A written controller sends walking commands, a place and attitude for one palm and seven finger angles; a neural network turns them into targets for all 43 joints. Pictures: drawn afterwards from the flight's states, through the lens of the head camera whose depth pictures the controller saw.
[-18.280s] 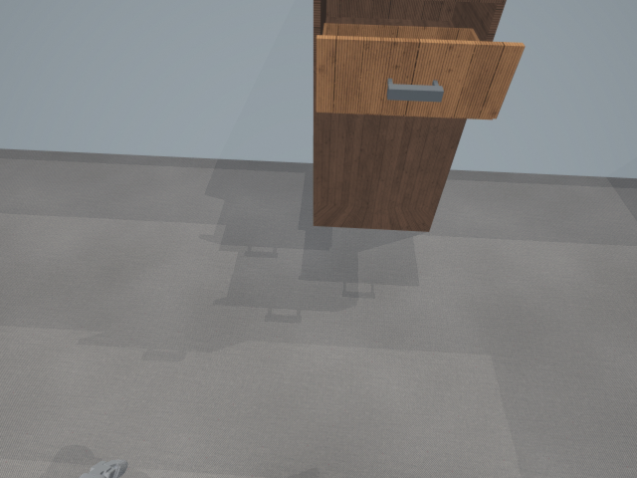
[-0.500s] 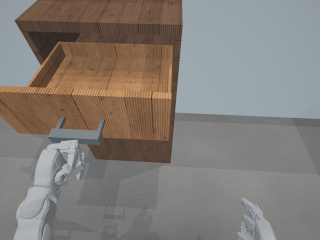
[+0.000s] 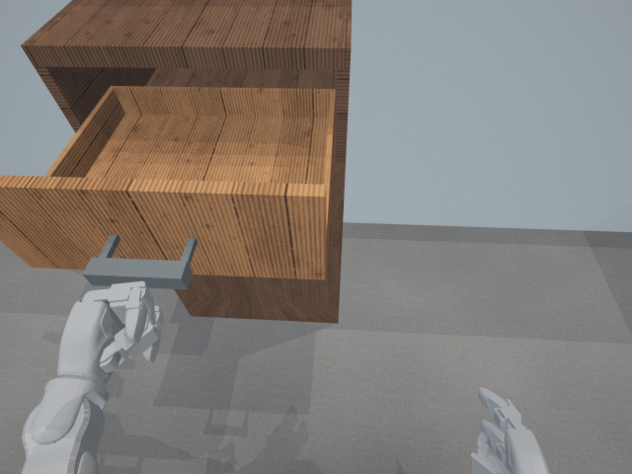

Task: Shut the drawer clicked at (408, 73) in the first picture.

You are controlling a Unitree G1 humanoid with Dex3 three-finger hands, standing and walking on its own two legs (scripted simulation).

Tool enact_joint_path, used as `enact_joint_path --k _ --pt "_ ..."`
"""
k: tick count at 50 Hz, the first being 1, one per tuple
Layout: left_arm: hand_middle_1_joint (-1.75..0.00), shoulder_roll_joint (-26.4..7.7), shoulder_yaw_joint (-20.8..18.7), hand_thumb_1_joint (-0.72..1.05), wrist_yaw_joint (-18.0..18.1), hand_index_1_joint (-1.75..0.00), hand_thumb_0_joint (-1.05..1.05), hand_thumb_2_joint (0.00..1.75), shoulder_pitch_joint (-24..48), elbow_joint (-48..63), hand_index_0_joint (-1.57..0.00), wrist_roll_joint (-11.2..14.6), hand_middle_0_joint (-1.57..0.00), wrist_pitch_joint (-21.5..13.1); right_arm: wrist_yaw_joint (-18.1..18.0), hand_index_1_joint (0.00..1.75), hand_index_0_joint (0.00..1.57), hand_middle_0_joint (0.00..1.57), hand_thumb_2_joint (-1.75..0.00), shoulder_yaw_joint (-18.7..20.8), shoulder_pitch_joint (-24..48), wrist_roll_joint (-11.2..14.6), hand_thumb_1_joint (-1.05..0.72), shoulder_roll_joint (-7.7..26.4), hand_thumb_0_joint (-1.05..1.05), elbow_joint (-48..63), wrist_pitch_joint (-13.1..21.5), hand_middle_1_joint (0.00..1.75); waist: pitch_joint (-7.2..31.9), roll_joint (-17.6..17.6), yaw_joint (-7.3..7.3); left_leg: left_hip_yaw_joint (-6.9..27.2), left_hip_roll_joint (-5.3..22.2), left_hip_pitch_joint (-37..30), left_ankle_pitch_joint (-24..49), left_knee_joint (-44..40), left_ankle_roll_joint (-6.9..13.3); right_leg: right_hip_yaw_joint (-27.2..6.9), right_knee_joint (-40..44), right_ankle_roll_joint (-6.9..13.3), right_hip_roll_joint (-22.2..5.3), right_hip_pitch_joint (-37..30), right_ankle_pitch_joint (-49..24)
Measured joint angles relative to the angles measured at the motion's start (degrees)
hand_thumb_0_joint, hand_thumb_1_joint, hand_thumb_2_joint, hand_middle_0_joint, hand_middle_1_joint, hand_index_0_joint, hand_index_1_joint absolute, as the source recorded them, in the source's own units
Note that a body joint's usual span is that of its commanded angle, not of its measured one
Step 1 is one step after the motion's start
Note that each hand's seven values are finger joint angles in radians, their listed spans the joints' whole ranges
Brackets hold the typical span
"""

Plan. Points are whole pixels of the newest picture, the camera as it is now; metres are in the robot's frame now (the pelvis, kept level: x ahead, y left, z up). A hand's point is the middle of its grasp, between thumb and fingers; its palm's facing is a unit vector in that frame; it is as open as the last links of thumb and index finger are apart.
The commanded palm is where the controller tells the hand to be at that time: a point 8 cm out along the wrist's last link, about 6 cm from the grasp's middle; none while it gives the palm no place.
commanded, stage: push the drawer shut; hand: left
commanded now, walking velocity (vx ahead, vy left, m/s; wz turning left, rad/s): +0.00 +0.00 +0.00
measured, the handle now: (145, 258) +0.36 +0.25 +0.07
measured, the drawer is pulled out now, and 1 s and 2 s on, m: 0.27 0.17 0.05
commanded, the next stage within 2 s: none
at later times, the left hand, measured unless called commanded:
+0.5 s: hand (155, 287) +0.32 +0.22 +0.07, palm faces +0.01 -1.00 -0.05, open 3.2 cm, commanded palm +0.30 +0.27 +0.07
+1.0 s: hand (168, 247) +0.38 +0.22 +0.07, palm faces -0.01 -1.00 -0.02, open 3.1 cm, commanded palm +0.36 +0.27 +0.07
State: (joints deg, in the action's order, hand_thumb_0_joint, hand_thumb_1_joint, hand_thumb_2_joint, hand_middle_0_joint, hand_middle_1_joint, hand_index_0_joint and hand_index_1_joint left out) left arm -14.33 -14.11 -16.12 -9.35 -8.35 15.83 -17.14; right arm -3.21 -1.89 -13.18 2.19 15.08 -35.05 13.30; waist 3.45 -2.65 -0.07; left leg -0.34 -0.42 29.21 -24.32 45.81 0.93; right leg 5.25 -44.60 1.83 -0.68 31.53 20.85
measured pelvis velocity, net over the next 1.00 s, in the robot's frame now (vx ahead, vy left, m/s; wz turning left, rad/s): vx -0.01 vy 0.01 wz -0.03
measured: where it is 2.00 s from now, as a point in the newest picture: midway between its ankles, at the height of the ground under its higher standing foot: outside the picture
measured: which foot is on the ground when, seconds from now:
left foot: down 0.00-1.00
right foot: down 0.00-1.00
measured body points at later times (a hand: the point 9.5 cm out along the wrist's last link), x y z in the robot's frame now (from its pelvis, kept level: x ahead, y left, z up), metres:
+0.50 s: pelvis -0.01 -0.01 +0.00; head +0.04 -0.02 +0.45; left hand +0.31 +0.27 +0.08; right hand +0.13 -0.26 -0.10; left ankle -0.01 +0.11 -0.71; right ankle +0.02 -0.10 -0.71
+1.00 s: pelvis -0.01 +0.01 +0.00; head +0.05 +0.01 +0.44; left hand +0.37 +0.27 +0.07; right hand +0.09 -0.25 -0.11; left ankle -0.01 +0.11 -0.71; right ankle +0.02 -0.10 -0.71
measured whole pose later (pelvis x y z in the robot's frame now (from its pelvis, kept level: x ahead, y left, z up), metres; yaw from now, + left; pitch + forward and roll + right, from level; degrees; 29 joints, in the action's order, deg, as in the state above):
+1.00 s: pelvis -0.01 +0.01 +0.00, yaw -1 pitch +11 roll -1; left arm -21.2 -20.5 -19.9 23.0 -41.8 13.3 -19.2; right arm -3.1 -2.4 -17.0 2.0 15.5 -36.4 6.6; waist 3.2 -1.0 -3.3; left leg -1.7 0.0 33.5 -23.4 46.4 1.6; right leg 3.9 -44.1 1.3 -0.2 35.9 18.8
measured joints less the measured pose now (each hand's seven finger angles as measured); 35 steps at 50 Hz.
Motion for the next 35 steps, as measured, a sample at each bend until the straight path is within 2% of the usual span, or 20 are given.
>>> enact_joint_path --k 10,21,35 --pt "-1.60 -2.45 -2.29 0.87 -2.79 -1.60 0.02 0.91 8.62 -8.85 -1.40 0.65 -1.40 0.23 -0.93 0.30 0.20 0.20 -0.90 -0.44 0.91 0.35 -0.91 0.42 0.01 -0.92 -0.68 0.30 -0.67 0.15 -0.10 0.59 0.34 0.49 0.23 0.24 -0.54 0.60 -0.15 0.60 0.31 0.32 -0.09" --pt "-1.60 -4.12 -4.68 0.82 -4.94 -1.60 0.02 0.90 15.03 -16.66 -1.40 0.85 -1.40 -0.33 -0.99 0.30 0.20 0.20 -0.90 -0.47 -0.45 0.35 -0.91 0.68 0.01 -1.46 -2.09 0.30 -0.72 0.57 -1.00 0.07 0.60 0.67 0.68 -0.36 -0.63 0.08 0.34 0.68 0.61 0.79 -0.69" --pt "-1.60 -5.27 -5.90 0.80 -4.89 -1.60 0.02 0.88 22.73 -24.71 -1.40 -0.45 -1.40 -1.68 -0.72 0.30 0.20 0.20 -0.90 -0.42 -2.18 0.23 -0.91 0.61 0.01 -1.76 -4.35 0.30 -0.70 1.16 -2.06 -0.75 0.50 1.84 1.12 -0.48 -0.06 -0.74 0.72 0.19 0.56 2.08 -1.59"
